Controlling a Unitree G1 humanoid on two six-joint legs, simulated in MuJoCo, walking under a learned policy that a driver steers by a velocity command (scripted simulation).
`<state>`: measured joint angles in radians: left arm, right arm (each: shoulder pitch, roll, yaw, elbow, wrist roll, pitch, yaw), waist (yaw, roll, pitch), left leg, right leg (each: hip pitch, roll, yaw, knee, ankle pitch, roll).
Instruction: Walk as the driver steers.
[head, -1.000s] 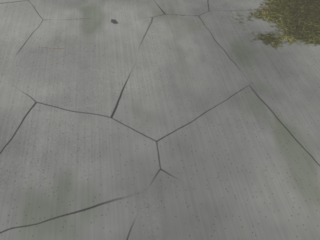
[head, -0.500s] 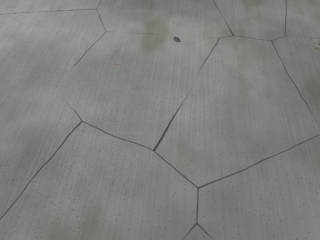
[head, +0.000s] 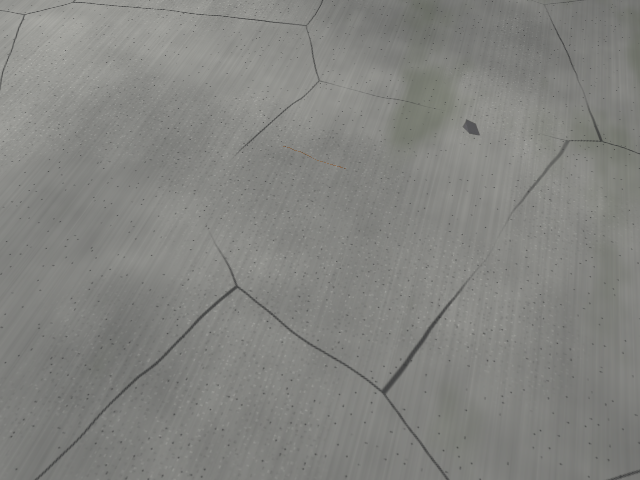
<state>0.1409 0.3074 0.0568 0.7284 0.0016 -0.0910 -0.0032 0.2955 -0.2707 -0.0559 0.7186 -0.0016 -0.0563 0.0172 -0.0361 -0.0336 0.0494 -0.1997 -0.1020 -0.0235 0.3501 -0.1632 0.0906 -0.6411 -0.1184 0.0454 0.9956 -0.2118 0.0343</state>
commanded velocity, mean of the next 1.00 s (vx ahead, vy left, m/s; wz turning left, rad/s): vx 0.24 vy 0.00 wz -0.43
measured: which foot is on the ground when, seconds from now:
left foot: down 0.00-0.32, up 0.34-0.76, down 0.78-1.00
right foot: up 0.00-0.28, down 0.30-0.78, up 0.80-1.00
